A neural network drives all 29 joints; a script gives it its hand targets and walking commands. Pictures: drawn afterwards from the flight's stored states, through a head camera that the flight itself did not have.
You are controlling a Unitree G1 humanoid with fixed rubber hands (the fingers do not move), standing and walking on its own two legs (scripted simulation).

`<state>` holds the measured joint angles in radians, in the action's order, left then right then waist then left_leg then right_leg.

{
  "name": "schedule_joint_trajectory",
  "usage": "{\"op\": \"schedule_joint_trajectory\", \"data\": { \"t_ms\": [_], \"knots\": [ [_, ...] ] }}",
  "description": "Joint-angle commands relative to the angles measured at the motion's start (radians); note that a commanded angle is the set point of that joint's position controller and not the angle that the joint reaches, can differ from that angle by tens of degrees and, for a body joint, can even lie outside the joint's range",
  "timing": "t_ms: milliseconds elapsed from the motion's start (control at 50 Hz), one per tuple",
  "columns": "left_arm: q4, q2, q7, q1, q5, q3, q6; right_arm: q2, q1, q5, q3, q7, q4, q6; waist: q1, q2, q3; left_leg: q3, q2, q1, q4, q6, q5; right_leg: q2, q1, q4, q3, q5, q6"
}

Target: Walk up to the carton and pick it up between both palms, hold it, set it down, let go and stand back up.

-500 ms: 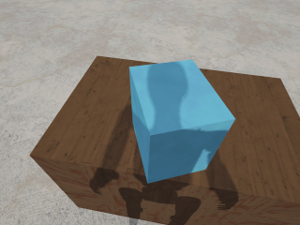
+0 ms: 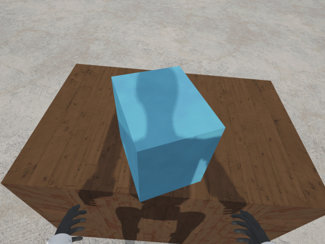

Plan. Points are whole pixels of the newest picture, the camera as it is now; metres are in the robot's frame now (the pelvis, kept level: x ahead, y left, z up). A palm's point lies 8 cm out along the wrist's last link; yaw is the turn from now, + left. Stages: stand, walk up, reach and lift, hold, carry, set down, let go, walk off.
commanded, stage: reach and lift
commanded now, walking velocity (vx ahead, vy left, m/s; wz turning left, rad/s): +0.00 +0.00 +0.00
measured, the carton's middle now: (159, 133) +0.43 +0.03 +0.01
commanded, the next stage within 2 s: none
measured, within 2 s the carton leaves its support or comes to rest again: neither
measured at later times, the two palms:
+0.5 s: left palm (70, 237) +0.16 +0.23 -0.07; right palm (264, 228) +0.20 -0.25 -0.07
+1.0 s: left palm (84, 240) +0.16 +0.19 -0.04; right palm (281, 236) +0.17 -0.27 -0.04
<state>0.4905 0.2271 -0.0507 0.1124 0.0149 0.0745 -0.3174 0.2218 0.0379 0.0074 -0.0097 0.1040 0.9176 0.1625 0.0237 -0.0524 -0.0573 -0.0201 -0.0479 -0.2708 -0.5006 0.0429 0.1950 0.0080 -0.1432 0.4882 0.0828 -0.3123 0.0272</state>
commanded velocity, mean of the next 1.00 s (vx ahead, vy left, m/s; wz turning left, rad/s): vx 0.00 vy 0.00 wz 0.00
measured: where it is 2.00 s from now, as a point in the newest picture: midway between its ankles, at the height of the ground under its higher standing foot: outside the picture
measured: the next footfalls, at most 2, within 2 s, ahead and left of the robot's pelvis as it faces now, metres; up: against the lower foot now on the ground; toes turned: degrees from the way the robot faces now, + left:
none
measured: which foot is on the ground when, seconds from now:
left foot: down 0.00-1.00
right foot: down 0.00-1.00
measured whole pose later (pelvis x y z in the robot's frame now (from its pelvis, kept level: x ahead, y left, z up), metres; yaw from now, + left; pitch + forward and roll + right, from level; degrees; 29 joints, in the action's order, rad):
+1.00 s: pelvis +0.02 -0.02 +0.01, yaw -3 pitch +0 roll +0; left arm 0.34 0.04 -0.20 0.40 0.01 0.03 0.18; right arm 0.38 0.18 -0.38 0.17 0.25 0.85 0.49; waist 0.06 -0.05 0.05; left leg 0.01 -0.07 -0.22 -0.38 0.06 0.16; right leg 0.04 -0.14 0.41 0.03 -0.28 0.05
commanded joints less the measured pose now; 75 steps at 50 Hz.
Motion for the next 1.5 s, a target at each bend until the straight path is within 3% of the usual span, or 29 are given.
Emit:
{"op": "schedule_joint_trajectory", "data": {
  "t_ms": [0, 80, 220, 300, 440, 660, 1200, 1320, 1480],
  "knots": [
    [-0.051, 0.104, -0.021, -0.009, 0.016, 0.076, 0.072, 0.177, -0.133, -0.019, -0.023, 0.014, -0.151, 0.045, 0.065, 0.06, 0.103, 0.059, 0.075, 0.216, 0.077, -0.018, -0.211, 0.013, -0.155, -0.183, -0.017, 0.06, -0.019],
    [-0.075, 0.07, -0.035, -0.046, 0.013, 0.082, 0.168, 0.181, -0.122, -0.043, -0.008, 0.033, -0.156, 0.088, 0.058, 0.032, 0.144, 0.061, 0.066, 0.234, 0.078, -0.033, -0.224, 0.005, -0.159, -0.19, -0.048, 0.104, -0.016],
    [-0.139, 0.048, -0.041, 0.033, -0.001, 0.08, 0.31, 0.217, -0.066, -0.113, 0.027, 0.023, -0.1, 0.202, 0.027, -0.01, 0.237, 0.05, 0.066, 0.264, 0.06, -0.048, -0.341, 0.002, -0.076, -0.167, -0.078, 0.385, -0.035],
    [-0.161, 0.037, -0.041, 0.082, -0.002, 0.073, 0.364, 0.237, -0.058, -0.147, 0.043, 0.021, -0.067, 0.261, 0.021, -0.009, 0.252, 0.042, 0.067, 0.277, 0.063, -0.048, -0.384, 0.006, -0.054, -0.166, -0.078, 0.454, -0.034],
    [-0.188, -0.006, -0.063, 0.137, -0.004, 0.041, 0.427, 0.263, -0.057, -0.216, 0.072, 0.049, -0.061, 0.322, 0.034, 0.011, 0.247, 0.035, 0.06, 0.312, 0.073, -0.04, -0.431, 0.022, -0.081, -0.192, -0.067, 0.399, -0.006],
    [-0.246, -0.09, -0.116, 0.19, 0.014, -0.004, 0.471, 0.325, -0.02, -0.317, 0.098, 0.118, -0.077, 0.343, 0.043, 0.017, 0.184, 0.04, 0.046, 0.33, 0.105, -0.038, -0.378, 0.036, -0.147, -0.231, -0.067, 0.233, 0.039],
    [-0.405, -0.213, -0.206, 0.194, -0.007, -0.081, 0.605, 0.361, 0.033, -0.46, 0.121, 0.159, -0.296, 0.429, 0.04, -0.055, 0.128, 0.078, 0.059, 0.134, 0.088, -0.048, -0.122, 0.013, -0.191, -0.15, -0.128, 0.091, 0.036],
    [-0.422, -0.211, -0.217, 0.143, -0.002, -0.059, 0.563, 0.365, -0.024, -0.475, 0.135, 0.141, -0.338, 0.395, 0.055, -0.078, 0.146, 0.091, 0.063, 0.108, 0.099, -0.054, -0.104, 0.006, -0.152, -0.141, -0.154, 0.13, 0.029],
    [-0.502, -0.22, -0.21, 0.101, 0.006, -0.031, 0.481, 0.373, -0.079, -0.491, 0.15, 0.102, -0.393, 0.335, 0.054, -0.059, 0.22, 0.088, 0.065, 0.177, 0.113, -0.045, -0.239, 0.017, -0.077, -0.144, -0.155, 0.354, 0.027]
  ]
}}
